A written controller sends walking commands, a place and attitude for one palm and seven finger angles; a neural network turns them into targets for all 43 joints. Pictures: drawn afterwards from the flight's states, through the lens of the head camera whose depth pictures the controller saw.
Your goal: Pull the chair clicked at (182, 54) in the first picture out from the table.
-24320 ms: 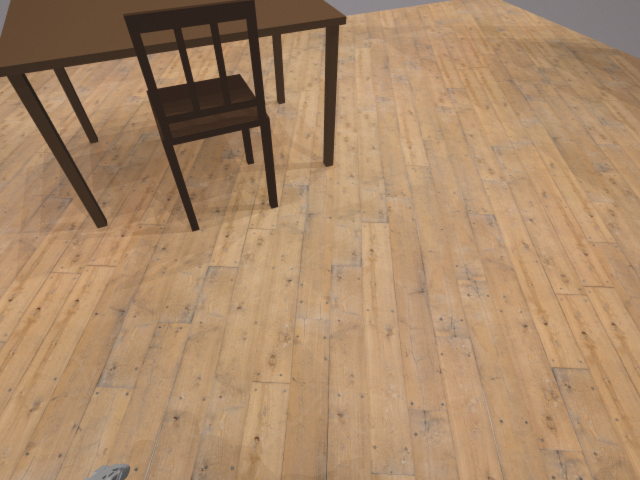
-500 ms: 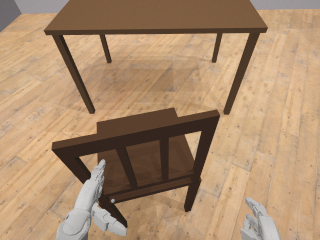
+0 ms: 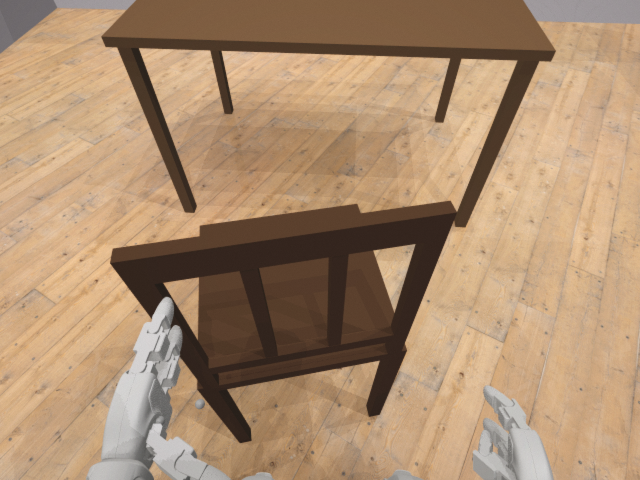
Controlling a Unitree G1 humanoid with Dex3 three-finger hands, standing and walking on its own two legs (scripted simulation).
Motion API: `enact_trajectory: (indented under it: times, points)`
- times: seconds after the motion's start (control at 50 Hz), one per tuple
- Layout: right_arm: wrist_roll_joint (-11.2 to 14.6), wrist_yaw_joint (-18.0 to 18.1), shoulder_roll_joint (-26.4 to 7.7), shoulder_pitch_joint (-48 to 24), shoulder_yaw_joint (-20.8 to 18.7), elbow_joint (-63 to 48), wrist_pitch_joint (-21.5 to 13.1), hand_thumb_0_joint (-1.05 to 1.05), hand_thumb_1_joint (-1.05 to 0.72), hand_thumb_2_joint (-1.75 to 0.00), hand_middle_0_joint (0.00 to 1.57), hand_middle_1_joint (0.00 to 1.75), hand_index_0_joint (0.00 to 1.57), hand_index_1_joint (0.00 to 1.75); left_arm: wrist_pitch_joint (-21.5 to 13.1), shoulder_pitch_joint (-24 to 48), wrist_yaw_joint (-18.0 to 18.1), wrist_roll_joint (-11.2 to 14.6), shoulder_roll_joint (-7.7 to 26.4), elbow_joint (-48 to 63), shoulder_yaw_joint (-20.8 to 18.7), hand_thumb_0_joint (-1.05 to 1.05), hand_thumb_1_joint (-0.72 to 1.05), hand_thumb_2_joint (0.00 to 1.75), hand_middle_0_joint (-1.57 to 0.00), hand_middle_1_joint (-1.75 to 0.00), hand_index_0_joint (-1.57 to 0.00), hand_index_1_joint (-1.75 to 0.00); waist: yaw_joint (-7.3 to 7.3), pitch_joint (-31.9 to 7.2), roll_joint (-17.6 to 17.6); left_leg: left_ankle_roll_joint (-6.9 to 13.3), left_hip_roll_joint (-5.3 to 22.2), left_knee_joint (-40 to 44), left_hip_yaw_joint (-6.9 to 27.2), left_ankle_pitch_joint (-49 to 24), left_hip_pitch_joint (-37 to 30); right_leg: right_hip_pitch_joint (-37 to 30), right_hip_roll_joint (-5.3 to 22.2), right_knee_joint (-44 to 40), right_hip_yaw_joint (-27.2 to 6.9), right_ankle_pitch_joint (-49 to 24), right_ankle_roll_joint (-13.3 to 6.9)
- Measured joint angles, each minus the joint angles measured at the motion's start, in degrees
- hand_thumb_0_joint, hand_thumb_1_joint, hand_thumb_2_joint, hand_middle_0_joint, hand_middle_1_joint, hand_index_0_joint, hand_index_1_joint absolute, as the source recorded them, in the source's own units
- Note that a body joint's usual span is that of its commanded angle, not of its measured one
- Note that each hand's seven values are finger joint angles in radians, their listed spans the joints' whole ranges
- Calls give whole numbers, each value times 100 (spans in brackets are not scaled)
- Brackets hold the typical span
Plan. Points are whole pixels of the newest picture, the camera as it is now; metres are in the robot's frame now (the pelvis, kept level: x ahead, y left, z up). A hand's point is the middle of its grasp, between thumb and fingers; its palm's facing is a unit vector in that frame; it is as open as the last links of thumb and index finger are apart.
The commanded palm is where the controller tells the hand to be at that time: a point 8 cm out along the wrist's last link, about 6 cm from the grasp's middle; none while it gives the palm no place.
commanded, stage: draw the hand back to the body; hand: left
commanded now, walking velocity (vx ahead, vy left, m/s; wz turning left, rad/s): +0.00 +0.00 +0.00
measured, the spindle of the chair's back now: (261, 315) +0.35 +0.10 -0.03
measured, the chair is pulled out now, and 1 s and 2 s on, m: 0.61 0.61 0.61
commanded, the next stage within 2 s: step back with the hand held close in 1.38 s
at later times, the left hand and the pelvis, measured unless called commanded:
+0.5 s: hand (104, 376) +0.20 +0.21 +0.11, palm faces +0.22 -0.91 -0.36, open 15.7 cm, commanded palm +0.17 +0.26 +0.14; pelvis +0.02 +0.00 +0.03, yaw +0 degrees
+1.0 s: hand out of the picture +0.23 +0.28 +0.21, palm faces +0.48 -0.76 -0.43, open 9.5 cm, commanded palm +0.19 +0.32 +0.23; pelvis +0.04 +0.01 +0.06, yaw -2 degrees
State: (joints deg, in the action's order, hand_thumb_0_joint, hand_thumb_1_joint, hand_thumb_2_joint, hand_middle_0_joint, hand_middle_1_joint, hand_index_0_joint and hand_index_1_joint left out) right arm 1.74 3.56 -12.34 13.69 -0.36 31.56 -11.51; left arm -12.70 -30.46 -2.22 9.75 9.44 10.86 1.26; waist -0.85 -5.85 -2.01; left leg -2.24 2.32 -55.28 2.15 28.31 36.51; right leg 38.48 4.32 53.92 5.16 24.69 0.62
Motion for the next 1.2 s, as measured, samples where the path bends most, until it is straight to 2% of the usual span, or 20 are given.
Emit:
enact_trajectory:
  times: [0.06, 0.1, 0.14, 0.24, 0.32, 0.36, 0.4, 0.44, 0.5, 0.62, 0.74, 0.84, 1.06, 1.2]
  points:
    - [9, -82, 48, -88, -35, 125, -39, 1, -90, -90, 21, 30, 20, 30, -629, 90, -167, 54, 42, -33, -168, -1, -55, 20, 0, 0, -3, -1, 29, 12, -8, -13, 16, -258, 14, 82, 248, 245, -10, 238, -5, 67, -14]
    - [46, -100, 69, -136, -40, 165, 13, 1, -90, -90, 21, 30, 20, 30, -759, 148, -302, 95, 118, -18, -310, -1, -55, 20, 0, 0, -2, -1, 44, 59, -36, -21, 29, -342, 12, 116, 287, 287, -20, 314, -14, 90, -10]
    - [95, -83, 74, -153, -21, 168, 76, 1, -90, -90, 21, 30, 20, 30, -638, 127, -448, 158, 230, 23, -407, -1, -55, 20, 0, 0, -3, -1, 39, 101, -85, -23, 33, -327, 9, 115, 229, 230, -26, 296, -17, 87, -3]
    - [179, 55, 48, -101, 41, 146, 74, 1, -90, -90, 21, 30, 20, 30, -91, -90, -669, 446, 421, 264, -588, -1, -55, 20, 0, 0, -6, -3, 2, 90, -201, 7, 26, -30, -7, 32, -105, -108, -30, 1, -12, 11, 15]
    - [209, 136, 33, -52, 28, 189, -37, 1, -90, -90, 21, 30, 20, 30, 73, -256, -704, 620, 483, 440, -808, -1, -52, 21, -1, -1, -8, -5, 18, 35, -192, 11, 30, 248, -4, -43, -399, -413, -43, -279, 11, -59, 21]
    - [166, 209, 19, -19, 4, 166, 52, 1, -90, -90, 21, 30, 20, 30, 325, -261, -350, 125, 688, 561, -770, -1, -49, 23, -1, -1, -11, -7, 121, 86, -153, 4, 41, 433, -33, -85, -665, -660, -60, -447, -6, -100, 16]
    - [133, 255, -9, -14, 10, 125, 163, 1, -91, -90, 21, 30, 20, 30, 660, -309, 67, -220, 833, 718, -688, -1, -44, 25, -2, -2, -15, -9, 157, 150, -149, -5, 34, 684, -45, -164, -973, -964, -60, -684, -2, -169, 29]
    - [103, 297, -42, -42, 19, 93, 240, 1, -91, -90, 21, 30, 20, 30, 917, -328, 439, -400, 841, 816, -704, -1, -39, 27, -3, -3, -15, -10, 172, 223, -183, 17, 34, 937, -58, -248, -1272, -1268, -70, -946, 3, -258, 39]
    - [68, 339, -71, -100, 35, 85, 316, 1, -91, -90, 20, 30, 20, 30, 1133, -312, 816, -528, 812, 911, -855, -1, -30, 32, -4, -5, -14, -10, 202, 313, -231, 43, 18, 1308, -93, -376, -1683, -1670, -68, -1305, -8, -386, 57]
    - [8, 311, -61, -231, 90, 206, 398, 1, -91, -90, 20, 30, 20, 30, 1227, -191, 1120, -647, 775, 977, -1136, -1, -9, 42, -7, -9, -10, -12, 300, 451, -252, 81, -19, 1974, -159, -614, -2366, -2317, -55, -1913, -35, -600, 99]
    - [-52, 222, -19, -341, 127, 342, 432, 1, -90, -90, 21, 30, 20, 30, 1209, -136, 1147, -693, 797, 1044, -1297, 0, 12, 52, -10, -14, -11, -15, 380, 551, -244, 103, -35, 2457, -220, -781, -2841, -2759, -59, -2364, -68, -765, 125]
    - [-83, 171, 4, -379, 144, 424, 446, 1, -90, -90, 21, 30, 20, 30, 1192, 8, 1158, -689, 919, 1105, -1581, 0, 29, 61, -13, -18, -13, -18, 430, 624, -242, 111, -32, 2726, -254, -873, -3107, -3014, -74, -2635, -86, -869, 137]
    - [-102, 66, -29, -396, 80, 587, 517, 1, -90, -90, 21, 30, 20, 30, 1060, 392, 1167, -638, 1097, 1164, -2246, 1, 68, 79, -18, -26, -18, -26, 441, 713, -293, 128, -34, 3037, -325, -998, -3376, -3254, -88, -2942, -140, -1016, 157]
    - [-103, 19, -89, -372, 2, 629, 567, 1, -90, -90, 21, 30, 20, 30, 1062, 344, 1112, -634, 948, 1087, -2160, 1, 83, 87, -20, -29, -20, -29, 397, 756, -310, 132, -38, 3122, -357, -1065, -3393, -3250, -90, -3008, -170, -1082, 158]
